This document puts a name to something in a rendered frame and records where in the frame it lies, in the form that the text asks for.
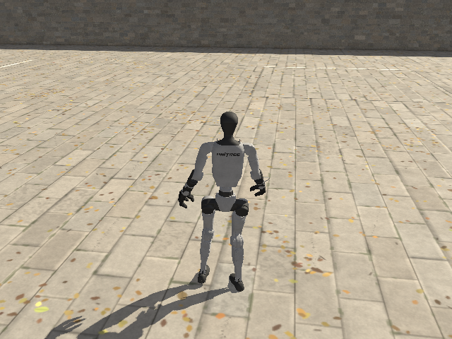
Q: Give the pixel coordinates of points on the right robot upper arm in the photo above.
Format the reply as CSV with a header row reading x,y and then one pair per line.
x,y
250,150

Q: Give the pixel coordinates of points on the right robot hand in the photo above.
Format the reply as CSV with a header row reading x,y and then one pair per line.
x,y
261,192

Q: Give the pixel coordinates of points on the left robot hand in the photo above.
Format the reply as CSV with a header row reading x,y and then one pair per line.
x,y
183,198

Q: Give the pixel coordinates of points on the right robot forearm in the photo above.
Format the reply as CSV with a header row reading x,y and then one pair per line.
x,y
260,182

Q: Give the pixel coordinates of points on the robot head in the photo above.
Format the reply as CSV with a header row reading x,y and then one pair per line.
x,y
228,121

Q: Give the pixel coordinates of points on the left robot upper arm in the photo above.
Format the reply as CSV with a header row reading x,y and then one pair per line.
x,y
201,160

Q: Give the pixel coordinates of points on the left robot forearm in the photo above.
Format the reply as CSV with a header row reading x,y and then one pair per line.
x,y
189,185

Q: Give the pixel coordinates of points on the robot right foot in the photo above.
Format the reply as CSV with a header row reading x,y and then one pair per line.
x,y
238,285

